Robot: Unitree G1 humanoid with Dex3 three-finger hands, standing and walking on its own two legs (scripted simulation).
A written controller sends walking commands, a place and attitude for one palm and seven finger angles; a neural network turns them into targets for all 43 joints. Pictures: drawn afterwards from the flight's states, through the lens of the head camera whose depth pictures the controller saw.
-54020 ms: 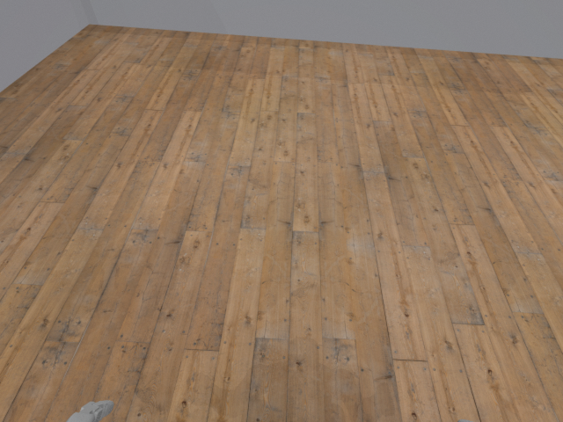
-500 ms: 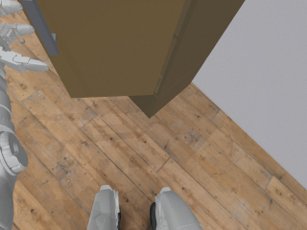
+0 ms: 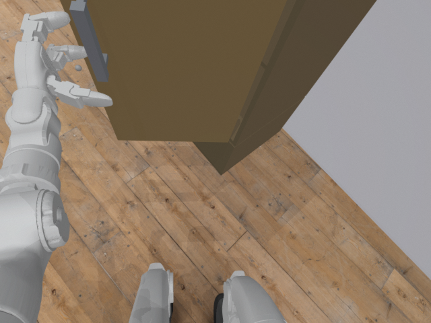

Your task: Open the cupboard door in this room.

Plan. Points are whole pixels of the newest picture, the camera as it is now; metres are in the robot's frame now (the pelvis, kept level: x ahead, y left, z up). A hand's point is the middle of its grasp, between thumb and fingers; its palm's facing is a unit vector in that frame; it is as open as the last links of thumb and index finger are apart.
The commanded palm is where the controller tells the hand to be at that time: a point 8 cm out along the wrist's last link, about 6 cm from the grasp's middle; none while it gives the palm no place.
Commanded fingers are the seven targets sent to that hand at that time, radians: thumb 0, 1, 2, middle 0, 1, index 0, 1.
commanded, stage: slide the fingers in behind the handle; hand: left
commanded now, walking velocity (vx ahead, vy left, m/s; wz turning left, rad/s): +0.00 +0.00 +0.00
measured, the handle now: (94, 38) +0.59 +0.20 +0.08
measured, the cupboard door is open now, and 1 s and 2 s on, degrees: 53 52 52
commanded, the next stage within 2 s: move the hooked fingers beside the handle in 0.44 s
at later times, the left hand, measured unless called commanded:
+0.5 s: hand (81, 66) +0.53 +0.21 +0.07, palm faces +0.10 -0.99 -0.01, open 15.4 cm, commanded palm +0.53 +0.20 +0.07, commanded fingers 0.00 -0.50 0.30 -0.30 -1.20 -0.30 -1.20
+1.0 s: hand (93, 66) +0.53 +0.19 +0.07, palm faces -0.03 -1.00 -0.02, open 14.6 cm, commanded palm +0.52 +0.22 +0.07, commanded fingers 0.00 -0.50 0.30 -0.30 -1.20 -0.30 -1.20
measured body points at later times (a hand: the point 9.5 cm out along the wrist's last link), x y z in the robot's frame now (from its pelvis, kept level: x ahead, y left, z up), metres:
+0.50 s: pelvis +0.00 +0.00 +0.00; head +0.16 +0.04 +0.42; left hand +0.52 +0.27 +0.07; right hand -0.01 -0.27 -0.11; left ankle +0.04 +0.10 -0.63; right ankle -0.01 -0.13 -0.63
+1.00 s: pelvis +0.00 +0.01 +0.00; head +0.16 +0.05 +0.42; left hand +0.53 +0.25 +0.07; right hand +0.00 -0.26 -0.10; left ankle +0.04 +0.10 -0.63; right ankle -0.01 -0.13 -0.63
